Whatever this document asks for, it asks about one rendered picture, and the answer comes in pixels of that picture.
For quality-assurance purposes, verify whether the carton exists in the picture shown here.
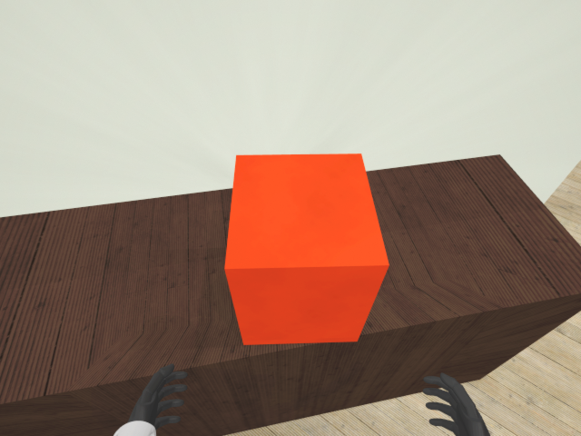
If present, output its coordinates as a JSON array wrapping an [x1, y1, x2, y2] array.
[[224, 154, 389, 345]]

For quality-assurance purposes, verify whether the robot right hand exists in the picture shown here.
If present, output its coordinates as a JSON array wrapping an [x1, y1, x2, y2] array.
[[423, 372, 490, 436]]

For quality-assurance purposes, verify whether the pedestal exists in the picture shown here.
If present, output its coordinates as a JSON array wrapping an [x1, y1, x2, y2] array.
[[0, 154, 581, 436]]

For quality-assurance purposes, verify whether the robot left hand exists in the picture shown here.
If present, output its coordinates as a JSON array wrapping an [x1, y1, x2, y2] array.
[[127, 363, 188, 430]]

